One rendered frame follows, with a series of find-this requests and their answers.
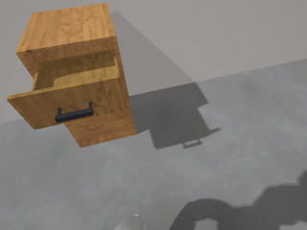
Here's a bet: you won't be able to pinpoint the drawer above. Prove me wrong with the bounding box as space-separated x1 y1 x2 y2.
7 49 128 130

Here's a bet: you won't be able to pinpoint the cabinet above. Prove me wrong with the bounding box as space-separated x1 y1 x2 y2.
15 2 137 148

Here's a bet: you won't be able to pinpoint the handle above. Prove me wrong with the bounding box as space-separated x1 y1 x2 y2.
55 101 94 123

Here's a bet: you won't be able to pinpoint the left robot thigh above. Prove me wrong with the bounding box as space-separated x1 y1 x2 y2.
114 216 149 230

